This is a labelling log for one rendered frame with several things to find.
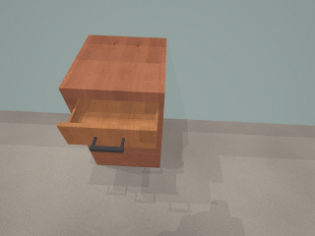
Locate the drawer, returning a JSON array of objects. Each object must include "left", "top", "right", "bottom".
[{"left": 56, "top": 98, "right": 159, "bottom": 148}]

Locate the cabinet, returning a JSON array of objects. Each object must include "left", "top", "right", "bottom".
[{"left": 59, "top": 34, "right": 167, "bottom": 168}]

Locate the handle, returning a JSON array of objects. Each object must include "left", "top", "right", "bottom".
[{"left": 89, "top": 137, "right": 125, "bottom": 153}]

